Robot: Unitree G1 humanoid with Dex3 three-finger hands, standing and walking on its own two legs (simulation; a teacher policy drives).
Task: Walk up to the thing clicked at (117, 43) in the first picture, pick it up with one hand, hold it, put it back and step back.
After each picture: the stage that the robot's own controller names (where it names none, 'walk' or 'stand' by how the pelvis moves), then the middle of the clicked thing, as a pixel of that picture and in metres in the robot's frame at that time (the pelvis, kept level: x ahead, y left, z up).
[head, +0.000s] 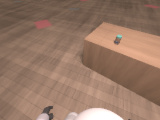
stand; (117, 39) +1.01 -0.32 -0.10
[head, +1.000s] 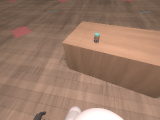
walk; (96, 38) +0.94 +0.02 -0.07
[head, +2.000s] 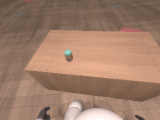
stand; (68, 56) +0.56 +0.27 -0.08
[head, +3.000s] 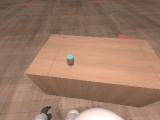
stand; (70, 60) +0.55 +0.22 -0.10
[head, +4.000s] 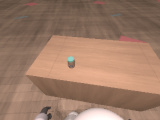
stand; (71, 62) +0.53 +0.21 -0.10
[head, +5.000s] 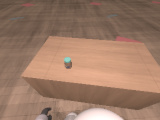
stand; (68, 63) +0.52 +0.24 -0.10
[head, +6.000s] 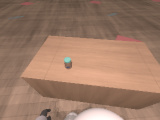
stand; (68, 63) +0.52 +0.24 -0.10
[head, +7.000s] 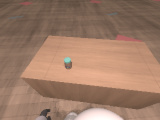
stand; (68, 63) +0.51 +0.24 -0.10
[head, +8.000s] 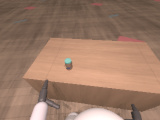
rise first; (68, 64) +0.51 +0.26 -0.10
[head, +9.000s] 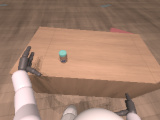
go down; (63, 56) +0.54 +0.23 -0.07
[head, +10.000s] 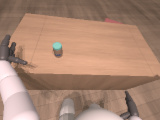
go down; (57, 50) +0.53 +0.23 -0.03
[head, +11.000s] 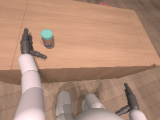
close in; (48, 39) +0.53 +0.25 +0.01
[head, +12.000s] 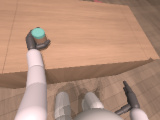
close; (40, 39) +0.54 +0.26 +0.03
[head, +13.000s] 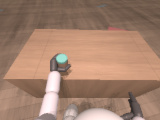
lift; (62, 63) +0.38 +0.18 +0.08
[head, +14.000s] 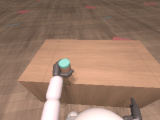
hold; (65, 68) +0.33 +0.18 +0.11
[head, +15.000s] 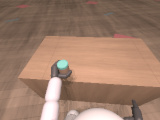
hold; (64, 69) +0.32 +0.19 +0.09
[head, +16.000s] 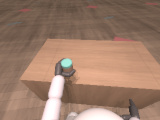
hold; (68, 68) +0.33 +0.17 +0.11
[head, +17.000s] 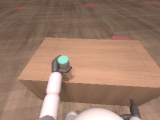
crouch; (64, 64) +0.35 +0.19 +0.11
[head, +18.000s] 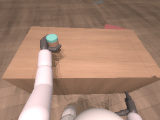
lower; (53, 44) +0.49 +0.24 +0.13
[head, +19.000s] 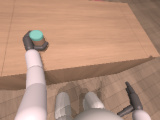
lower; (39, 41) +0.53 +0.26 +0.03
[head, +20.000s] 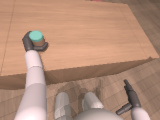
lower; (39, 41) +0.53 +0.26 +0.02
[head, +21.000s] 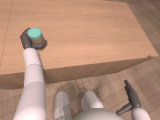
lower; (37, 39) +0.54 +0.26 +0.03
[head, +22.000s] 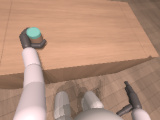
lower; (36, 38) +0.54 +0.26 +0.03
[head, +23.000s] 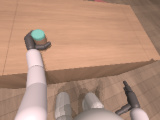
open; (40, 40) +0.53 +0.26 +0.02
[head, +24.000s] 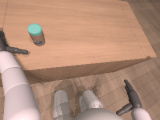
sink last; (37, 36) +0.54 +0.26 +0.03
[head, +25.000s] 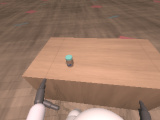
sink last; (69, 61) +0.53 +0.25 -0.04
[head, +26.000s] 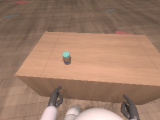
stand; (66, 58) +0.52 +0.24 -0.04
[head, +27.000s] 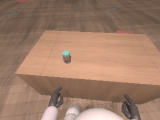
stand; (66, 57) +0.53 +0.24 -0.03
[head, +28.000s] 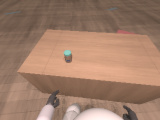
stand; (68, 56) +0.54 +0.23 -0.05
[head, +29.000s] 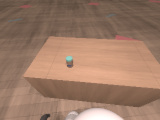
stand; (69, 62) +0.54 +0.23 -0.10
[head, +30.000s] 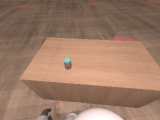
stand; (67, 63) +0.52 +0.24 -0.10
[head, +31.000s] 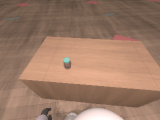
stand; (67, 63) +0.51 +0.24 -0.10
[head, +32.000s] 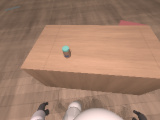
walk; (66, 52) +0.56 +0.27 -0.08
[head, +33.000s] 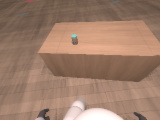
walk; (74, 39) +0.82 +0.28 -0.08
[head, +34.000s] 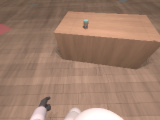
stand; (85, 24) +1.15 +0.15 -0.07
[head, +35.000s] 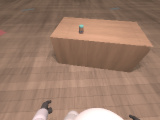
walk; (81, 29) +1.14 +0.20 -0.09
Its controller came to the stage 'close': yes
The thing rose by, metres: 0.21
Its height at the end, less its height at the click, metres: +0.00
